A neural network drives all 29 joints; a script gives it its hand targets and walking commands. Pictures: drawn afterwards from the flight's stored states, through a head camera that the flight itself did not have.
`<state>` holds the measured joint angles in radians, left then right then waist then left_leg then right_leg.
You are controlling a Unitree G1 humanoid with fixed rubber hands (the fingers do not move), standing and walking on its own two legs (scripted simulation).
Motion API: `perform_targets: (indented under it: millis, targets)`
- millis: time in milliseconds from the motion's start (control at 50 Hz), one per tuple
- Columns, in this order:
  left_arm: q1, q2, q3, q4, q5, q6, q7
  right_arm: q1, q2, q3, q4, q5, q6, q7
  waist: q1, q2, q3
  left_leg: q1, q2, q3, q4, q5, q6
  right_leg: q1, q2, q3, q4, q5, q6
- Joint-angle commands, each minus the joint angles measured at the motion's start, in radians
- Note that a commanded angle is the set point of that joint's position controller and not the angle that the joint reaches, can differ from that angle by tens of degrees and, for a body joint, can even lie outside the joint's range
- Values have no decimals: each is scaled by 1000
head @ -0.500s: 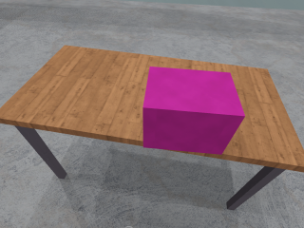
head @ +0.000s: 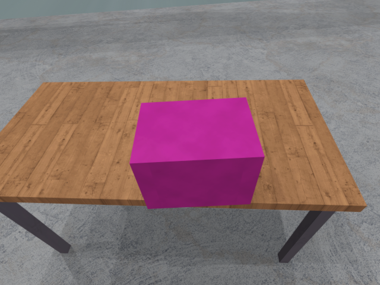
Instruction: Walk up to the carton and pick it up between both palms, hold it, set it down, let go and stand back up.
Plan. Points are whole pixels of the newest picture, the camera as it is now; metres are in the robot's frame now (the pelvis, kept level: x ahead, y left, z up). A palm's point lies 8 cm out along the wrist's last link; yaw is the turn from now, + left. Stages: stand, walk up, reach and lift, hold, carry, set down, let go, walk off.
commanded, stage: walk up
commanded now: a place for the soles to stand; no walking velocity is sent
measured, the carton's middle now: (196, 154) +0.45 +0.00 -0.01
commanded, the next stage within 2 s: none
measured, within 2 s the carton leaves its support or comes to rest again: neither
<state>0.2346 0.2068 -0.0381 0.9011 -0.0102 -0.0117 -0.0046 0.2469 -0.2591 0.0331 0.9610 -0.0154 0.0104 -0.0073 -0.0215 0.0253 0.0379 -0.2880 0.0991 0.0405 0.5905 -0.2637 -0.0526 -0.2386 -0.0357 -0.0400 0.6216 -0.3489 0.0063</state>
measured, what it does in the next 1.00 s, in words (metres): stands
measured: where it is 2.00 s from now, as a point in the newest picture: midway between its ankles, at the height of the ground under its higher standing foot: outside the picture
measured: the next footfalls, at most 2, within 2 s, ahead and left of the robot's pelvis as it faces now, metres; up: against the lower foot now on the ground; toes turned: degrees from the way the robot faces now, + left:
none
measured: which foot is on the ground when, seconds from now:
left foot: down 0.00-1.00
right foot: down 0.00-1.00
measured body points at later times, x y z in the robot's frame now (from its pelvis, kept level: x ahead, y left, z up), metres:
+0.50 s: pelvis -0.01 +0.02 +0.01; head +0.00 +0.03 +0.46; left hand +0.04 +0.28 -0.14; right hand +0.03 -0.23 -0.14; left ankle +0.03 +0.16 -0.73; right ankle -0.01 -0.12 -0.73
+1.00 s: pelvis -0.01 +0.03 +0.00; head +0.00 +0.02 +0.45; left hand +0.03 +0.29 -0.14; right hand -0.01 -0.23 -0.15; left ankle +0.03 +0.16 -0.73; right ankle -0.01 -0.12 -0.73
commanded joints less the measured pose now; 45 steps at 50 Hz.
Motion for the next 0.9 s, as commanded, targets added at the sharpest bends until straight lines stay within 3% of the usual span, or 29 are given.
perform_targets:
  millis: [0, 160, 220, 520, 680, 880]
  targets:
    - [42, 183, 48, -45, -1, -18, 11, 16, -91, -13, -37, -1, -25, -5, 16, -117, -38, 71, 9, -2, -43, 193, 61, -13, -120, 121, -189, 421, -75]
    - [24, 184, 39, -31, -1, -10, 11, 9, -118, -5, -8, 3, -21, -3, 18, -37, -46, 99, 28, 2, -91, 200, 64, -8, -90, 107, -187, 331, -70]
    - [24, 186, 35, -22, -1, -7, 11, 5, -128, -3, -2, 6, -20, -3, 21, -35, -24, 97, 37, -4, -104, 187, 68, -27, -80, 105, -190, 289, -65]
    - [79, 185, 18, 39, 4, -1, 15, -10, -156, -3, 19, 12, -12, -2, 23, 1, 25, 76, 60, -30, -213, -53, 94, -83, -41, 120, -187, 100, -40]
    - [114, 184, 15, 60, 7, -6, 18, -19, -167, -9, 32, 13, -4, -2, 28, -2, 43, 50, 72, -39, -255, -191, 101, -113, -23, 131, -181, 27, -31]
    - [114, 206, 23, 58, 5, -11, 24, 1, -150, -8, 44, 6, -1, 0, 13, -58, 20, 116, 50, 17, -185, -85, 91, -167, -37, 183, -195, 83, -38]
